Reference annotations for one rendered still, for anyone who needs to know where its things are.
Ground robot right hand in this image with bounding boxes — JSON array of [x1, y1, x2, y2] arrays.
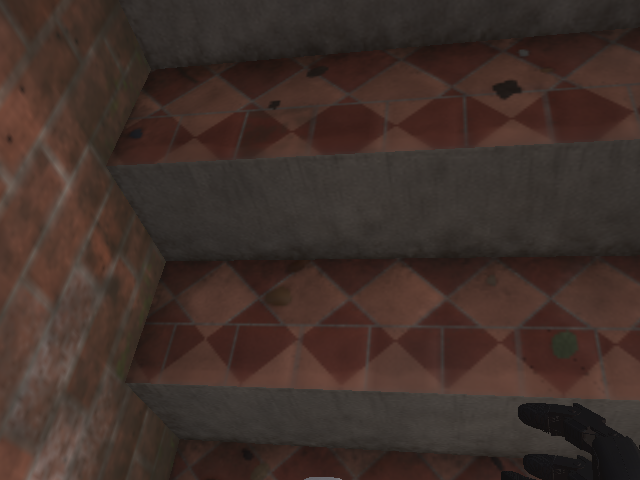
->
[[501, 403, 640, 480]]

